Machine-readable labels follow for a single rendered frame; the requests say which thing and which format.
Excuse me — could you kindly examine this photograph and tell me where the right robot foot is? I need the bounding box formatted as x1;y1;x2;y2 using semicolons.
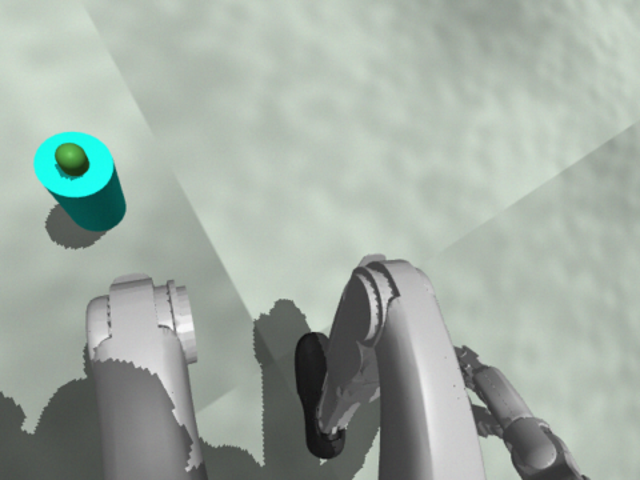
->
295;332;345;459

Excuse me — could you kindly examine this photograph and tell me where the bottle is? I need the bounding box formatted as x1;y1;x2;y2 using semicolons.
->
34;132;126;231

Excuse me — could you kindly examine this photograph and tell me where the right robot arm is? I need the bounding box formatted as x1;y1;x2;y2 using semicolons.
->
502;417;591;480

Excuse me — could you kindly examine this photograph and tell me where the right robot hand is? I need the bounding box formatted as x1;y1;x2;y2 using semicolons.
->
454;345;534;439

